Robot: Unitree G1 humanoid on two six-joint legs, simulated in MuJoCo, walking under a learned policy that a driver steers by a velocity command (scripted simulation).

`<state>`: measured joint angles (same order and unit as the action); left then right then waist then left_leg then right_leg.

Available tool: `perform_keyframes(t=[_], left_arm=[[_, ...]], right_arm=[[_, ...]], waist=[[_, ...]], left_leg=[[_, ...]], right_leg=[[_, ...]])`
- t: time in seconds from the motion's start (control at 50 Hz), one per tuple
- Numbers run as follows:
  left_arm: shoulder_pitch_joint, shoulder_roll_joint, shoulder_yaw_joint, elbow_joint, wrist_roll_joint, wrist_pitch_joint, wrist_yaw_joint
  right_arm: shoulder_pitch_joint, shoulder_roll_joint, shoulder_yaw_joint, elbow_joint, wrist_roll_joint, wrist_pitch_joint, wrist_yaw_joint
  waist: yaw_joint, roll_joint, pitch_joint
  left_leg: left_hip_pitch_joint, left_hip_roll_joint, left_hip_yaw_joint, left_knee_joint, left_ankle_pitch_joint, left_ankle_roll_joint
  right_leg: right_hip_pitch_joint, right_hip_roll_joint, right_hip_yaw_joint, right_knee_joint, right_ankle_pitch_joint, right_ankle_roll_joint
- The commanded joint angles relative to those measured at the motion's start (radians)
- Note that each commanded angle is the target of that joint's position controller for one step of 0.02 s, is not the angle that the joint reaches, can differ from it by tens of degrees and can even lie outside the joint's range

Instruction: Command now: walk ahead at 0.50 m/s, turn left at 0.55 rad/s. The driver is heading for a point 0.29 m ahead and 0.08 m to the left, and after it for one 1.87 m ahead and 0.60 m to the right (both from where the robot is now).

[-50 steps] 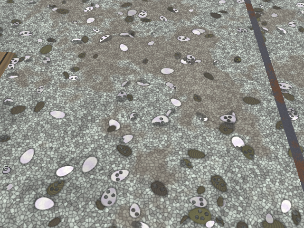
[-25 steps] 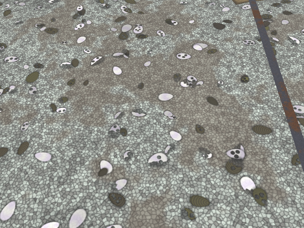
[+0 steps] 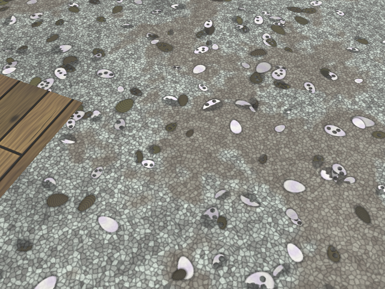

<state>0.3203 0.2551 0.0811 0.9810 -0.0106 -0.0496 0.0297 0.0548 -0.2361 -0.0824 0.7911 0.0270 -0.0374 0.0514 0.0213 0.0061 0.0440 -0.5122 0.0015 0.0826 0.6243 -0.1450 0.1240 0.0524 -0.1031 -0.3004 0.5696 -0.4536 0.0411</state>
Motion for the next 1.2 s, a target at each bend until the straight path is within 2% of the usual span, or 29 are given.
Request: perform_keyframes(t=[0.02, 0.04, 0.06, 0.08, 0.1, 0.12, 0.2, 0.28, 0.34, 0.4, 0.44, 0.46, 0.48, 0.5, 0.52, 0.54, 0.58, 0.62, 0.66, 0.72, 0.82, 0.88, 0.9, 0.92, 0.94, 0.96, 1.0, 1.08, 1.2], left_arm=[[0.017, 0.025, -0.018, -0.154, 0.015, -0.058, -0.014], [-0.119, 0.115, -0.001, -0.176, -0.026, -0.098, -0.028], [-0.171, 0.124, 0.002, -0.196, -0.046, -0.114, -0.033], [-0.169, 0.118, 0.003, -0.180, -0.027, -0.116, -0.025], [-0.161, 0.134, 0.015, -0.171, -0.001, -0.107, -0.018], [-0.126, 0.138, 0.020, -0.157, -0.001, -0.088, -0.019], [-0.108, 0.082, 0.009, -0.143, 0.016, -0.044, -0.015], [-0.210, 0.058, -0.010, -0.160, 0.007, -0.042, -0.028], [-0.249, 0.077, -0.011, -0.170, -0.001, -0.043, -0.045], [-0.264, 0.117, -0.001, -0.198, 0.006, -0.043, -0.064], [-0.196, 0.137, 0.009, -0.196, 0.013, -0.045, -0.078], [-0.102, 0.156, 0.022, -0.174, 0.015, -0.048, -0.080], [-0.017, 0.223, 0.041, -0.172, 0.023, -0.048, -0.073], [-0.002, 0.292, 0.052, -0.190, 0.037, -0.038, -0.060], [-0.004, 0.231, 0.032, -0.199, 0.040, -0.028, -0.053], [-0.073, 0.200, 0.028, -0.235, 0.025, -0.020, -0.048], [-0.156, 0.149, 0.013, -0.268, -0.002, 0.006, -0.034], [-0.180, 0.155, 0.014, -0.282, 0.008, 0.026, -0.024], [-0.164, 0.180, 0.027, -0.295, 0.018, 0.039, -0.014], [-0.162, 0.206, 0.041, -0.315, 0.006, 0.049, 0.001], [-0.170, 0.198, 0.043, -0.342, 0.004, 0.072, 0.008], [-0.182, 0.186, 0.039, -0.358, -0.007, 0.088, 0.013], [-0.163, 0.151, 0.029, -0.365, -0.006, 0.091, 0.014], [-0.161, 0.107, 0.020, -0.398, -0.011, 0.084, 0.009], [-0.161, 0.176, 0.039, -0.403, 0.006, 0.066, 0.000], [-0.126, 0.223, 0.057, -0.374, 0.003, 0.065, -0.006], [-0.075, 0.193, 0.057, -0.329, 0.002, 0.087, -0.001], [-0.165, 0.129, 0.029, -0.387, -0.015, 0.096, -0.010], [-0.210, 0.112, 0.013, -0.446, -0.010, 0.096, -0.036]], right_arm=[[0.335, -0.340, -0.097, 0.005, -0.003, -0.010, -0.023], [0.361, -0.249, -0.069, 0.003, -0.013, -0.020, -0.016], [0.322, -0.200, -0.056, 0.003, -0.015, -0.031, -0.017], [0.241, -0.166, -0.045, -0.015, -0.009, -0.038, -0.017], [0.178, -0.132, -0.034, -0.032, -0.010, -0.040, -0.020], [0.137, -0.110, -0.023, -0.049, -0.023, -0.041, -0.026], [0.165, -0.136, -0.020, -0.019, -0.034, -0.047, -0.049], [0.180, -0.136, -0.010, 0.007, -0.039, -0.037, -0.069], [0.181, -0.144, -0.007, 0.032, -0.048, -0.033, -0.076], [0.149, -0.159, -0.012, 0.038, -0.040, -0.013, -0.087], [0.123, -0.166, -0.016, 0.026, -0.026, 0.008, -0.102], [0.107, -0.167, -0.015, 0.015, -0.020, 0.018, -0.110], [0.120, -0.168, -0.013, -0.007, -0.032, 0.017, -0.114], [0.181, -0.106, 0.004, -0.038, -0.061, 0.009, -0.100], [0.211, -0.101, 0.014, -0.031, -0.048, 0.000, -0.081], [0.182, -0.142, 0.006, -0.032, -0.021, 0.000, -0.071], [0.093, -0.150, -0.002, -0.044, -0.028, 0.023, -0.084], [0.085, -0.135, -0.003, -0.058, -0.034, 0.044, -0.094], [0.105, -0.105, 0.004, -0.050, -0.029, 0.044, -0.101], [0.102, -0.110, 0.005, -0.046, -0.026, 0.040, -0.106], [0.089, -0.127, -0.003, -0.055, -0.020, 0.023, -0.094], [0.170, -0.142, -0.014, -0.032, -0.017, 0.004, -0.079], [0.208, -0.200, -0.030, -0.030, -0.033, 0.003, -0.081], [0.183, -0.290, -0.049, -0.038, -0.062, 0.014, -0.087], [0.140, -0.256, -0.041, -0.067, -0.092, 0.012, -0.086], [0.076, -0.200, -0.026, -0.099, -0.082, 0.008, -0.093], [0.024, -0.154, -0.013, -0.116, -0.043, 0.010, -0.099], [0.108, -0.169, -0.012, -0.106, -0.044, 0.028, -0.110], [0.129, -0.243, -0.042, -0.113, -0.034, 0.042, -0.101]], waist=[[-0.077, 0.268, -0.373], [-0.145, 0.116, -0.357], [-0.130, 0.089, -0.239], [-0.077, -0.009, -0.161], [-0.040, -0.013, -0.126], [-0.007, 0.003, -0.111], [0.013, 0.024, -0.086], [-0.038, 0.060, -0.089], [-0.060, 0.069, -0.091], [-0.050, 0.079, -0.067], [-0.013, 0.081, -0.087], [0.033, 0.059, -0.126], [0.059, -0.039, -0.207], [0.000, -0.261, -0.294], [0.010, -0.269, -0.428], [0.015, -0.169, -0.372], [-0.002, 0.009, -0.203], [-0.034, -0.055, -0.143], [-0.030, -0.120, -0.155], [-0.017, -0.134, -0.197], [-0.002, -0.173, -0.172], [-0.048, -0.169, -0.161], [-0.046, -0.085, -0.172], [-0.001, 0.207, -0.127], [-0.009, 0.275, -0.122], [0.014, 0.180, -0.121], [0.025, 0.107, -0.099], [-0.040, 0.143, -0.071], [-0.073, 0.188, -0.115]], left_leg=[[0.902, 0.334, -0.886, -0.272, -0.148, 0.344], [0.900, 0.325, -0.865, -0.351, -0.146, 0.284], [0.798, 0.294, -0.707, -0.342, -0.075, 0.241], [0.636, 0.247, -0.581, -0.341, 0.029, 0.204], [0.510, 0.211, -0.494, -0.351, 0.117, 0.182], [0.429, 0.199, -0.429, -0.364, 0.251, 0.169], [0.306, 0.156, -0.216, -0.370, 0.704, 0.136], [0.326, 0.102, -0.085, -0.374, 0.666, 0.049], [0.397, 0.143, -0.078, -0.364, 0.596, 0.040], [0.499, 0.195, -0.091, -0.274, 0.630, 0.047], [0.531, 0.200, -0.092, -0.143, 0.736, 0.030], [0.514, 0.163, -0.066, -0.011, 0.752, -0.004], [0.394, 0.082, -0.024, 0.225, 0.542, -0.066], [0.066, -0.110, -0.017, 0.580, -0.219, -0.147], [-0.069, -0.145, -0.182, 0.769, -0.530, -0.159], [-0.126, -0.083, -0.233, 0.809, -0.474, -0.150], [-0.132, -0.019, -0.198, 0.680, -0.363, -0.154], [-0.034, -0.012, -0.172, 0.480, -0.311, -0.157], [0.021, -0.036, -0.150, 0.334, -0.293, -0.174], [0.074, -0.042, -0.165, 0.209, -0.213, -0.190], [0.119, -0.049, -0.174, 0.051, -0.182, -0.177], [0.277, -0.035, -0.153, -0.201, -0.068, -0.133], [0.382, 0.108, -0.262, -0.274, -0.074, -0.083], [0.412, 0.316, -0.510, -0.343, 0.015, 0.049], [0.334, 0.424, -0.635, -0.371, 0.110, 0.148], [0.320, 0.382, -0.539, -0.344, 0.147, 0.129], [0.338, 0.268, -0.356, -0.301, 0.163, 0.046], [0.413, 0.235, -0.225, -0.302, 0.254, 0.070], [0.428, 0.296, -0.151, -0.284, 0.320, 0.090]], right_leg=[[-0.734, 0.151, 0.241, 0.849, -0.144, -0.008], [-0.846, 0.103, 0.396, 0.882, -0.103, -0.040], [-0.891, 0.060, 0.384, 0.828, -0.014, -0.068], [-0.833, 0.012, 0.384, 0.737, 0.064, -0.071], [-0.757, -0.016, 0.382, 0.653, 0.105, -0.063], [-0.687, -0.040, 0.377, 0.624, 0.131, -0.053], [-0.623, -0.026, 0.319, 0.456, 0.244, -0.005], [-0.563, 0.012, 0.286, 0.148, 0.537, -0.025], [-0.544, 0.037, 0.297, 0.053, 0.603, -0.041], [-0.614, 0.056, 0.296, 0.030, 0.436, -0.070], [-0.569, 0.092, 0.262, -0.009, 0.352, -0.097], [-0.456, 0.119, 0.251, -0.091, 0.439, -0.124], [-0.257, 0.030, 0.403, -0.107, 0.813, -0.187], [0.013, -0.200, 0.753, -0.093, 1.212, -0.373], [0.124, -0.274, 0.936, -0.153, 1.112, -0.476], [0.057, -0.237, 0.867, -0.170, 0.899, -0.437], [-0.175, -0.148, 0.727, -0.231, 0.585, -0.339], [-0.327, -0.069, 0.678, -0.278, 0.406, -0.289], [-0.343, -0.036, 0.655, -0.284, 0.408, -0.279], [-0.340, -0.032, 0.676, -0.279, 0.326, -0.265], [-0.339, -0.021, 0.761, -0.276, 0.176, -0.231], [-0.384, 0.031, 0.757, -0.214, 0.169, -0.182], [-0.480, 0.086, 0.698, -0.101, 0.069, -0.135], [-0.682, 0.250, 0.478, 0.134, -0.090, -0.080], [-0.719, 0.215, 0.449, 0.384, -0.150, -0.038], [-0.699, 0.186, 0.469, 0.511, -0.084, -0.024], [-0.715, 0.174, 0.435, 0.627, 0.024, 0.009], [-0.762, 0.133, 0.359, 0.573, 0.103, 0.056], [-0.570, 0.079, 0.277, 0.282, 0.062, 0.045]])
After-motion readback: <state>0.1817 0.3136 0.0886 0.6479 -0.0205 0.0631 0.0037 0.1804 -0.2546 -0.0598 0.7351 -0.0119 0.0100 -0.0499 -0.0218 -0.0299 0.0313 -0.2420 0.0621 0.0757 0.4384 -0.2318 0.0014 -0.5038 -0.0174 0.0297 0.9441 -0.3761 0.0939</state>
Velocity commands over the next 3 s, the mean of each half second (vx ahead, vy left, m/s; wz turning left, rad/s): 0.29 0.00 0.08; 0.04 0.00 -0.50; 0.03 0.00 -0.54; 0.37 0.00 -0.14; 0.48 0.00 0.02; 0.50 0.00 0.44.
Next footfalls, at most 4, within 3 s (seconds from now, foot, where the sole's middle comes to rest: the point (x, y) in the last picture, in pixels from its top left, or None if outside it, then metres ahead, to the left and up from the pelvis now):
0.48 right None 0.40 -0.08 -0.75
0.90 left None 0.39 0.14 -0.75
1.34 right None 0.27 -0.10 -0.75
1.82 left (196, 265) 0.53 0.02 -0.75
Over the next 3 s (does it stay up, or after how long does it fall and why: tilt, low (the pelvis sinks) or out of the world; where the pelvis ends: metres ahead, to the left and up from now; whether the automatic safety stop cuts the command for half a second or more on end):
stays up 0.93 -0.34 0.01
